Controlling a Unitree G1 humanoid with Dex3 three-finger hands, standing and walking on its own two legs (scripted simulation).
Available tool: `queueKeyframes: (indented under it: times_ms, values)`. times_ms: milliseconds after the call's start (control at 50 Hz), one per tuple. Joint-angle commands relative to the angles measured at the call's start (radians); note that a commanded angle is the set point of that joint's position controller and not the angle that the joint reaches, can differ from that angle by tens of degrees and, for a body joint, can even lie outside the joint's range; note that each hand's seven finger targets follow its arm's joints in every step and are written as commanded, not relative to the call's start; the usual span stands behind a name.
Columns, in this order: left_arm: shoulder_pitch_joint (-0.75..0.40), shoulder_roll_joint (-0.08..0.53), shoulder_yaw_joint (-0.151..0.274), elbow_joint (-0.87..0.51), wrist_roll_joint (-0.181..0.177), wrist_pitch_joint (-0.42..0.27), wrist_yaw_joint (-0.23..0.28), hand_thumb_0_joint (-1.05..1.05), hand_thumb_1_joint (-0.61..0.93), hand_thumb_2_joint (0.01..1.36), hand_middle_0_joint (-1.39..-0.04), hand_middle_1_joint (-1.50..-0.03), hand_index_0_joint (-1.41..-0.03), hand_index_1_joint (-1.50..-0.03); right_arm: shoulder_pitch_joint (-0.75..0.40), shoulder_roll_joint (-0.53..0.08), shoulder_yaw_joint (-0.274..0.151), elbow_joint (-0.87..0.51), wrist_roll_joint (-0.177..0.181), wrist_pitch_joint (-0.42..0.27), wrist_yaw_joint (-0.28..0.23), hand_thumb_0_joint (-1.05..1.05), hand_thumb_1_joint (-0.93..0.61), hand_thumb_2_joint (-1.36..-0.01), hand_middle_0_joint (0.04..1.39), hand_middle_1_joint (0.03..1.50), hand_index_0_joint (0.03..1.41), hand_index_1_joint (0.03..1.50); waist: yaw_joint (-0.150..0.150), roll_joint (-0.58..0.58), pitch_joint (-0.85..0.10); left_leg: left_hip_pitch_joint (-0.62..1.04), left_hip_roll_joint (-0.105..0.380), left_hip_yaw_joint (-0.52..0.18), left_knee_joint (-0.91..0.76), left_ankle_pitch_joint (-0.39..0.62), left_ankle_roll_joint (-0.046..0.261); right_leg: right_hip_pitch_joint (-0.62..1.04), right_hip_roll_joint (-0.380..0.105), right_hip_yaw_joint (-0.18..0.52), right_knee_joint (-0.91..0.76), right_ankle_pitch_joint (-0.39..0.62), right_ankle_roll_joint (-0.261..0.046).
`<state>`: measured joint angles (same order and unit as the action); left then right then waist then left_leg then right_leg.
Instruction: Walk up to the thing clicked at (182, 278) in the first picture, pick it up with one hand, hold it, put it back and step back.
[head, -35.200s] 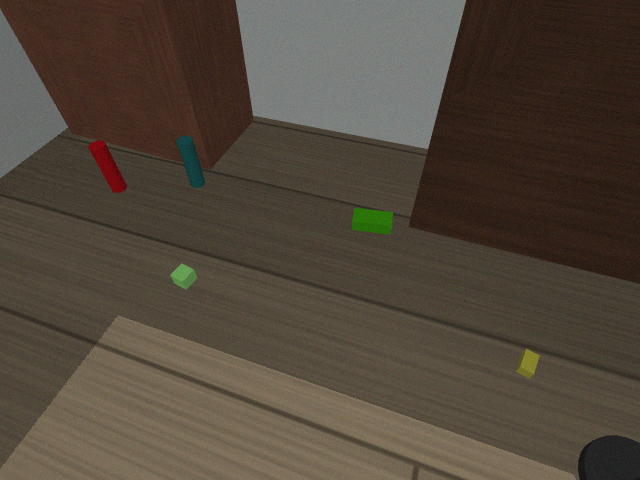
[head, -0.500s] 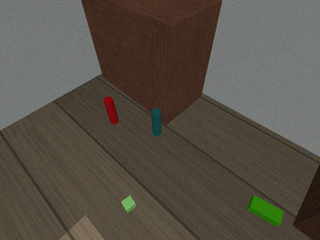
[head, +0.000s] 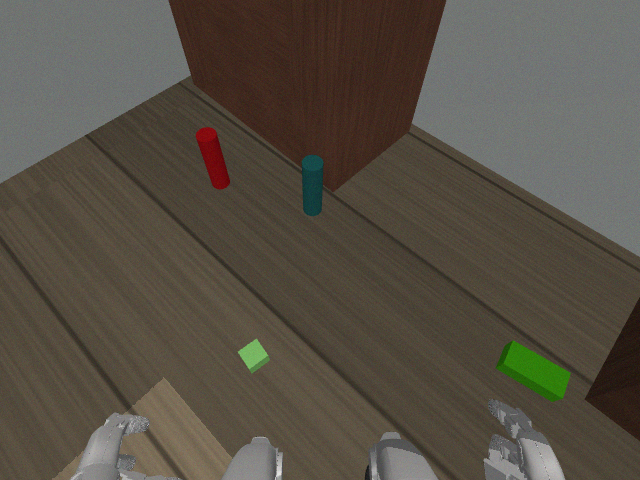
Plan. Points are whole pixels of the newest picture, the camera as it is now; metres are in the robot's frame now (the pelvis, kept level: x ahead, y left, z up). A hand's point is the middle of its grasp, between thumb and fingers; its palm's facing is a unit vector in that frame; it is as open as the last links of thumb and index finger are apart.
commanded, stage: rise first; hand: left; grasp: from above
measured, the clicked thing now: (254, 356) +0.43 +0.19 -0.69
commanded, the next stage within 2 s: none
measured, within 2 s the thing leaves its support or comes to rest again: neither
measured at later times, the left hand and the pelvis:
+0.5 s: hand (162, 448) +0.17 +0.27 -0.27, palm faces -0.30 -0.61 -0.73, open 12.8 cm; pelvis -0.02 -0.01 -0.11, yaw +1 degrees
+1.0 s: hand (204, 383) +0.31 +0.26 -0.44, palm faces -0.31 -0.18 -0.94, open 12.6 cm; pelvis -0.09 -0.01 -0.29, yaw -1 degrees
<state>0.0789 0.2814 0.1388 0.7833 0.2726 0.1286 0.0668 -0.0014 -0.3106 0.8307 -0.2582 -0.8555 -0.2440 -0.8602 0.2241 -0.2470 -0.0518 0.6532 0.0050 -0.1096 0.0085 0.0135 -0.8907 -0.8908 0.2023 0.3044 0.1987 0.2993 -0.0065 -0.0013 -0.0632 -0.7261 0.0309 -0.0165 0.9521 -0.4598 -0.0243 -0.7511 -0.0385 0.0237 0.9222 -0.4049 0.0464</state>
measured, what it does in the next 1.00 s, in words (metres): lowers itself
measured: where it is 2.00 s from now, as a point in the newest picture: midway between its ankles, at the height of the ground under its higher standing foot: outside the picture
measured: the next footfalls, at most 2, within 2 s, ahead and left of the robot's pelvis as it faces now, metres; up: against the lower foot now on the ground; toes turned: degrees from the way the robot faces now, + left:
none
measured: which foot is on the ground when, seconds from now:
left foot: down 0.00-1.00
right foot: down 0.00-1.00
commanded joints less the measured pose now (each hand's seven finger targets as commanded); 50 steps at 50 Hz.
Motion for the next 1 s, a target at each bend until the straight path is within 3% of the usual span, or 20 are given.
queueKeyframes:
  times_ms: [0,160,200,300,360,400,460,540,600,620,680,740,760,820,840,880,920,960,980]
  values:
    - [0.004,0.171,0.056,-0.215,0.061,-0.007,0.058,0.0,-0.401,0.789,-0.299,-0.846,-0.281,-0.864,0.008,-0.14,-0.056,-0.129,-0.007,-0.056,-0.017,0.0,-0.886,-0.897,0.2,0.3,0.2,0.3,0.0,0.062,-0.279,0.058,-0.016,0.019,-0.049,0.254,0.006,0.061,0.041,-0.055,-0.002,0.162,-0.061]
    - [0.135,0.134,0.04,-0.382,0.077,0.077,0.099,0.0,-0.352,0.76,-0.294,-0.848,-0.287,-0.855,-0.015,-0.13,-0.053,-0.167,-0.004,-0.068,-0.036,0.0,-0.878,-0.894,0.2,0.3,0.2,0.3,-0.016,0.045,-0.333,-0.029,-0.014,0.007,0.062,0.257,0.014,-0.009,0.035,-0.058,0.087,0.175,-0.061]
    - [0.104,0.138,0.028,-0.39,0.09,0.091,0.105,0.0,-0.338,0.75,-0.282,-0.858,-0.281,-0.858,-0.027,-0.131,-0.05,-0.164,-0.006,-0.069,-0.044,0.0,-0.873,-0.893,0.2,0.3,0.2,0.3,-0.022,0.064,-0.331,-0.058,-0.01,0.0,0.089,0.27,0.01,-0.064,0.034,-0.062,0.127,0.17,-0.065]
    - [-0.021,0.149,0.018,-0.271,0.179,0.088,0.144,0.0,-0.301,0.728,-0.283,-0.858,-0.289,-0.85,-0.053,-0.13,-0.04,-0.152,-0.009,-0.08,-0.05,0.0,-0.865,-0.89,0.2,0.3,0.2,0.3,-0.034,0.039,-0.323,-0.233,-0.019,0.003,0.227,0.211,0.017,-0.224,0.031,-0.064,0.253,0.129,-0.069]
    - [-0.099,0.159,0.018,-0.234,0.24,0.064,0.182,0.0,-0.251,0.718,-0.273,-0.851,-0.285,-0.838,-0.066,-0.142,-0.045,-0.139,-0.014,-0.086,-0.047,0.0,-0.828,-0.879,0.2,0.3,0.2,0.3,-0.026,0.064,-0.393,-0.311,-0.027,0.003,0.311,0.195,0.012,-0.328,0.03,-0.062,0.358,0.108,-0.072]
    - [-0.132,0.128,-0.023,-0.223,0.277,0.056,0.209,0.0,-0.262,0.742,-0.274,-0.835,-0.279,-0.829,-0.063,-0.142,-0.048,-0.132,-0.014,-0.086,-0.043,0.0,-0.835,-0.881,0.2,0.299,0.2,0.299,-0.037,0.064,-0.453,-0.351,-0.032,0.007,0.364,0.186,0.013,-0.369,0.029,-0.058,0.401,0.114,-0.07]
    - [-0.23,0.149,-0.037,-0.162,0.352,0.05,0.267,0.0,-0.288,0.769,-0.284,-0.824,-0.281,-0.826,-0.071,-0.153,-0.052,-0.109,-0.014,-0.078,-0.043,0.0,-0.849,-0.884,0.201,0.299,0.2,0.299,-0.041,0.061,-0.493,-0.439,-0.036,0.007,0.435,0.15,0.009,-0.458,0.03,-0.056,0.479,0.089,-0.07]
    - [-0.379,0.201,-0.023,-0.07,0.451,0.048,0.365,0.0,-0.339,0.806,-0.27,-0.854,-0.268,-0.856,-0.079,-0.162,-0.051,-0.054,-0.024,-0.066,-0.039,0.0,-0.885,-0.893,0.201,0.299,0.2,0.299,-0.032,0.066,-0.588,-0.558,-0.038,0.014,0.558,0.158,0.009,-0.566,0.031,-0.054,0.594,0.107,-0.07]
    - [-0.504,0.256,0.0,-0.008,0.51,0.057,0.433,0.0,-0.323,0.81,-0.287,-0.843,-0.285,-0.844,-0.073,-0.175,-0.044,-0.017,-0.037,-0.059,-0.033,0.0,-0.887,-0.893,0.2,0.299,0.2,0.299,-0.034,0.046,-0.686,-0.651,-0.039,0.027,0.661,0.161,0.016,-0.581,0.03,-0.047,0.657,0.156,-0.059]
    - [-0.549,0.257,-0.011,0.018,0.524,0.061,0.448,0.0,-0.31,0.796,-0.292,-0.856,-0.296,-0.852,-0.076,-0.173,-0.041,-0.004,-0.042,-0.057,-0.031,0.0,-0.89,-0.894,0.2,0.299,0.2,0.299,-0.035,0.037,-0.706,-0.674,-0.036,0.031,0.688,0.155,0.018,-0.581,0.029,-0.046,0.675,0.161,-0.056]
    - [-0.704,0.286,-0.017,0.102,0.568,0.077,0.486,0.0,-0.284,0.785,-0.316,-0.837,-0.32,-0.833,-0.063,-0.178,-0.037,0.025,-0.056,-0.055,-0.026,0.0,-0.89,-0.895,0.2,0.3,0.2,0.3,-0.056,0.031,-0.762,-0.755,-0.035,0.037,0.754,0.091,0.025,-0.629,0.027,-0.05,0.723,0.1,-0.055]
    - [-0.834,0.314,-0.029,0.19,0.576,0.085,0.5,0.0,-0.295,0.802,-0.324,-0.825,-0.322,-0.829,-0.066,-0.162,-0.036,0.044,-0.076,-0.056,-0.018,0.0,-0.891,-0.896,0.2,0.3,0.2,0.3,-0.062,0.022,-0.768,-0.813,-0.033,0.05,0.795,-0.032,0.032,-0.666,0.03,-0.046,0.726,-0.041,-0.053]
    - [-0.858,0.336,-0.015,0.211,0.584,0.09,0.506,0.0,-0.281,0.787,-0.321,-0.836,-0.325,-0.832,-0.065,-0.162,-0.036,0.047,-0.082,-0.057,-0.015,0.0,-0.889,-0.895,0.2,0.3,0.2,0.3,-0.054,0.024,-0.782,-0.835,-0.036,0.052,0.809,-0.064,0.035,-0.68,0.03,-0.041,0.727,-0.085,-0.053]
    - [-0.941,0.314,-0.045,0.288,0.598,0.102,0.513,0.0,-0.307,0.823,-0.317,-0.826,-0.312,-0.831,-0.065,-0.155,-0.034,0.072,-0.096,-0.065,0.001,0.0,-0.886,-0.895,0.2,0.3,0.2,0.3,-0.078,0.059,-0.766,-0.871,-0.038,0.05,0.831,-0.133,0.033,-0.751,0.034,-0.052,0.762,-0.172,-0.059]
    - [-0.954,0.346,-0.03,0.324,0.604,0.106,0.516,0.0,-0.298,0.814,-0.318,-0.83,-0.316,-0.832,-0.071,-0.158,-0.035,0.075,-0.101,-0.066,0.008,0.0,-0.885,-0.895,0.2,0.3,0.2,0.3,-0.078,0.038,-0.757,-0.905,-0.041,0.049,0.849,-0.154,0.037,-0.775,0.038,-0.05,0.768,-0.211,-0.058]
    - [-1.018,0.346,-0.034,0.362,0.615,0.104,0.522,0.0,-0.295,0.815,-0.316,-0.823,-0.315,-0.824,-0.058,-0.154,-0.028,0.089,-0.108,-0.071,0.02,0.0,-0.882,-0.894,0.201,0.3,0.201,0.3,-0.111,0.036,-0.725,-0.966,-0.046,0.048,0.883,-0.181,0.044,-0.812,0.038,-0.054,0.791,-0.239,-0.057]
    - [-1.046,0.351,-0.029,0.413,0.615,0.103,0.529,0.0,-0.323,0.842,-0.297,-0.826,-0.292,-0.831,-0.055,-0.157,-0.022,0.106,-0.113,-0.08,0.034,0.0,-0.88,-0.893,0.201,0.3,0.201,0.3,-0.121,0.048,-0.703,-1.001,-0.047,0.046,0.907,-0.198,0.046,-0.864,0.038,-0.062,0.821,-0.255,-0.058]
    - [-1.12,0.342,-0.03,0.452,0.61,0.102,0.536,0.0,-0.32,0.835,-0.285,-0.845,-0.287,-0.843,-0.031,-0.164,-0.02,0.125,-0.119,-0.09,0.047,0.0,-0.88,-0.893,0.201,0.3,0.201,0.3,-0.16,0.046,-0.677,-1.027,-0.049,0.04,0.929,-0.216,0.05,-0.902,0.038,-0.07,0.841,-0.261,-0.056]
    - [-1.128,0.37,-0.015,0.48,0.609,0.105,0.541,0.0,-0.338,0.851,-0.276,-0.848,-0.275,-0.849,-0.023,-0.174,-0.018,0.132,-0.118,-0.095,0.054,0.0,-0.881,-0.893,0.201,0.3,0.201,0.3,-0.159,0.046,-0.677,-1.031,-0.049,0.036,0.935,-0.221,0.05,-0.915,0.038,-0.077,0.854,-0.262,-0.057]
